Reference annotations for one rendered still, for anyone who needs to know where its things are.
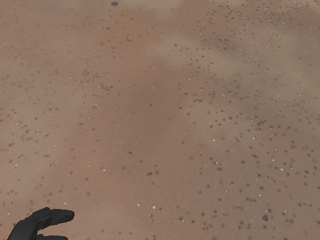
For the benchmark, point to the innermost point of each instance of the robot left hand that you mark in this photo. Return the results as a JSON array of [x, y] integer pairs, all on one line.
[[28, 228]]

